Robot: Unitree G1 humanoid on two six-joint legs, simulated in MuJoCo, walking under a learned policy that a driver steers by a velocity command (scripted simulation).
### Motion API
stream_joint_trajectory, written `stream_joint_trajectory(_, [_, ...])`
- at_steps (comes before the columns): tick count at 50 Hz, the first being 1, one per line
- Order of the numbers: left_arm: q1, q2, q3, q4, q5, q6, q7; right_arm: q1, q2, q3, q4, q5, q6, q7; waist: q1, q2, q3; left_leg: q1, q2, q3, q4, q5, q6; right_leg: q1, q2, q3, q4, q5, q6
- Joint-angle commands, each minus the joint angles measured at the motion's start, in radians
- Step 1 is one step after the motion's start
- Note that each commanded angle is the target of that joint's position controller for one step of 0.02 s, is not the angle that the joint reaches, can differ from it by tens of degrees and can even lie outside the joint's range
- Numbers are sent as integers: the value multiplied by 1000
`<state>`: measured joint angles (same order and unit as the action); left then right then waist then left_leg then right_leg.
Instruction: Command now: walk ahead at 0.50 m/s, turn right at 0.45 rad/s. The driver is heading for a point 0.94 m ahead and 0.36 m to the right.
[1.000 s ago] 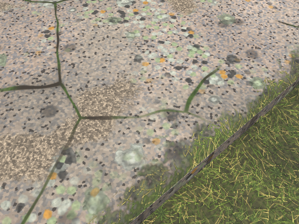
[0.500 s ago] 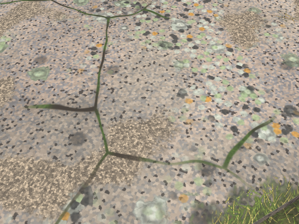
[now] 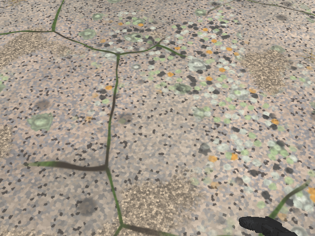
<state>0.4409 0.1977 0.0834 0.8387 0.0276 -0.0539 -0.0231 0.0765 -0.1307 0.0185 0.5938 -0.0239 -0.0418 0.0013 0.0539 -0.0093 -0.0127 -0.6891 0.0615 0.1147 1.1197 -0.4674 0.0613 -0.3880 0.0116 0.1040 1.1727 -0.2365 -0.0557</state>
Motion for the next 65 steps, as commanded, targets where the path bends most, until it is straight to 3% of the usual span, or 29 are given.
stream_joint_trajectory(1, [-47, -17, 6, -152, 21, 8, 6, 79, -77, -53, 33, -2, -27, 3, -19, 126, 64, 215, 281, -617, -751, -303, 86, -415, -49, -39, 432, 38, -17])
stream_joint_trajectory(3, [-35, -21, 2, -156, 4, 37, 14, 86, -53, -51, 93, -16, -41, 5, 29, 137, 74, 170, 235, -412, -760, -116, 40, -410, -37, -20, 453, 47, -17])
stream_joint_trajectory(5, [-77, -11, -5, -178, 3, 46, 16, 143, -77, -65, 148, -12, -62, 10, 43, 103, 78, 238, 222, -301, -824, 44, 15, -453, -44, 7, 383, 109, -12])
stream_joint_trajectory(7, [-143, 47, 8, -183, 7, 56, 7, 182, -126, -82, 166, -10, -76, 6, 17, 85, 73, 335, 198, -169, -891, 193, 19, -450, -30, -37, 217, 149, 5])
stream_joint_trajectory(10, [-248, 64, 14, -183, 2, 63, -17, 240, -117, -73, 179, -2, -83, -22, -36, 72, 47, 501, 158, -9, -905, 484, 23, -426, -17, -91, 8, 210, 18])
stream_joint_trajectory(13, [-333, 46, 2, -193, 6, 56, -39, 288, -169, -87, 181, 3, -79, -33, -65, 73, 18, 648, 166, 61, -914, 555, 28, -395, -23, -151, -211, 254, 15])
stream_joint_trajectory(17, [-461, 39, -12, -238, 7, 62, -70, 368, -204, -101, 203, -1, -59, -43, -120, 104, 72, 788, 214, 111, -923, 663, 36, -345, -31, -227, -446, 181, -16])
stream_joint_trajectory(22, [-335, 98, 14, -218, 7, 61, -46, 389, -279, -121, 222, 4, -16, -45, -47, 139, 4, 874, 231, 180, -608, 1342, 29, -86, 92, -317, -554, -53, -125])
stream_joint_trajectory(23, [-243, 119, 26, -197, 7, 52, -31, 383, -296, -125, 220, 11, -9, -40, -3, 151, -44, 829, 230, 174, -456, 1329, 37, 32, 115, -296, -590, -98, -147])
stream_joint_trajectory(24, [-99, 148, 43, -153, 17, 39, -16, 348, -300, -127, 206, 19, -7, -35, 81, 94, -104, 687, 204, 185, -225, 1130, 18, 254, 111, -240, -693, -44, -174])
stream_joint_trajectory(25, [-42, 238, 69, -149, 27, 36, -6, 349, -205, -108, 156, 24, -9, -30, 73, -46, -176, 310, 120, 157, 79, 480, -18, 561, -122, 105, -693, -180, -256])
stream_joint_trajectory(26, [-71, 321, 86, -179, 4, 43, -10, 277, -194, -106, 68, 14, -22, -17, 45, -147, -213, -29, -107, 2, 372, -88, -65, 689, -330, 665, -845, -122, -411])
stream_joint_trajectory(27, [-57, 279, 77, -182, -14, 50, -1, 151, -221, -109, 32, 4, -37, -8, 77, -3, -147, -134, -38, -156, 383, 16, -62, 644, -331, 592, -906, -25, -386])
stream_joint_trajectory(29, [-127, 199, 48, -163, -17, 35, 12, 165, -208, -97, 45, 13, -60, -7, -18, 80, -9, -56, 36, -158, 214, 157, -58, 417, -264, 352, -915, 229, -300])
stream_joint_trajectory(31, [-172, 156, 25, -164, -20, 14, 20, 224, -208, -95, 69, -20, -26, -8, -78, 54, 5, 43, 58, -162, 125, 164, -84, 289, -174, 220, -927, 375, -253])
stream_joint_trajectory(35, [-99, 193, 20, -133, -21, -14, 15, 161, -180, -78, 50, -32, 15, 9, -71, 0, 16, 19, 54, -121, -13, 232, -117, 217, -113, 157, -942, 468, -231])
stream_joint_trajectory(38, [-45, 195, 16, -117, -24, -11, 17, 22, -171, -65, 11, -28, 17, 13, -26, -40, 49, -13, 35, -108, -199, 361, -121, 227, -79, 144, -923, 512, -190])
stream_joint_trajectory(43, [30, 224, 20, -95, -22, 12, 34, -101, -167, -50, -23, -4, 0, 7, 33, -77, 5, 67, -59, -91, -421, 439, -100, 323, -61, 146, -769, 770, -126])
stream_joint_trajectory(45, [3, 230, 23, -109, -15, 21, 42, -66, -193, -55, -20, -3, -12, 1, 9, -89, -11, 170, -83, -120, -515, 419, -77, 328, -65, 191, -708, 746, -93])
stream_joint_trajectory(47, [-81, 252, 30, -139, -18, 16, 41, 96, -242, -73, 28, -1, -26, -13, -76, -94, -54, 386, -103, -133, -634, 447, -43, 290, -39, 220, -572, 759, -42])
stream_joint_trajectory(48, [-110, 238, 27, -156, -33, 6, 32, 218, -274, -82, 53, -9, -44, -24, -141, -48, -111, 583, -28, -169, -695, 619, -17, 210, 14, 195, -398, 633, -13])
stream_joint_trajectory(49, [-66, 145, 4, -196, -52, 2, 33, 331, -343, -92, 51, -24, -51, -35, -149, 125, -269, 842, 262, -378, -596, 1082, 38, 57, 93, 87, -90, 40, 16])
stream_joint_trajectory(50, [96, 162, 8, -202, -72, 17, 46, 280, -376, -103, 39, -4, -32, -25, -55, 345, -455, 968, 488, -687, -613, 1328, 201, -99, 191, 6, 145, -473, 35])
stream_joint_trajectory(51, [102, 221, 17, -146, -22, 41, 52, 211, -295, -93, 7, 11, -14, -21, -44, 172, -404, 840, 423, -661, -649, 1098, 205, -120, 105, 17, 210, -367, 37])
stream_joint_trajectory(52, [13, 221, 20, -150, -8, 55, 40, 148, -204, -66, -4, 14, -6, -26, -47, 106, -269, 706, 343, -515, -690, 894, 179, -131, 81, -4, 197, -299, 51])
stream_joint_trajectory(53, [-30, 203, 18, -159, -2, 70, 30, 101, -166, -51, -4, 8, 5, -31, -31, 88, -165, 593, 279, -409, -742, 745, 144, -135, 49, -20, 154, -264, 64])
stream_joint_trajectory(55, [-45, 176, 11, -167, 7, 106, 8, 90, -196, -58, 12, 4, 10, -41, -21, 157, -76, 436, 209, -281, -810, 665, 136, -81, 36, -49, 122, -215, 85])
stream_joint_trajectory(58, [-55, 153, -1, -175, -2, 121, 6, 107, -219, -67, 36, -8, 1, -32, -5, 134, -90, 380, 201, -214, -825, 671, 160, -35, 48, -54, 40, -195, 77])
stream_joint_trajectory(65, [-162, 131, -35, -212, -2, 126, -1, 127, -259, -83, 65, -6, 40, -14, -47, 185, -64, 332, 191, -194, -864, 210, 141, 112, 32, -130, -403, -202, 28])
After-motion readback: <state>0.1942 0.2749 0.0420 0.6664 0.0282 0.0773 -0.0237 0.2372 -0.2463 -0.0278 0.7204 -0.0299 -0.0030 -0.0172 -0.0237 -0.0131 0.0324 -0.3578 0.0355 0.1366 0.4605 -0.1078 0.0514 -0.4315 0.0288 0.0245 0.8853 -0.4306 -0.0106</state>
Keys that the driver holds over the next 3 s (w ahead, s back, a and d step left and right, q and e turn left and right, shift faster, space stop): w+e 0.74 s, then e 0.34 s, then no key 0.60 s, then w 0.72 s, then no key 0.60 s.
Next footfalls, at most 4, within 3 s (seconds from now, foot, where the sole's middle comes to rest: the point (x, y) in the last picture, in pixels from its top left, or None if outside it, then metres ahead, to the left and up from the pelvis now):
0.48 right None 0.37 -0.09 -0.69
0.96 left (189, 180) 0.73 -0.09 -0.69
1.38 right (216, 227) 0.52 -0.19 -0.69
1.62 left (177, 189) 0.68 -0.03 -0.69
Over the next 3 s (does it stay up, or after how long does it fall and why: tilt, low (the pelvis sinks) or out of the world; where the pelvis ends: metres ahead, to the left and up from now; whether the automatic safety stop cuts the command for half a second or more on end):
stays up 0.85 -0.37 0.08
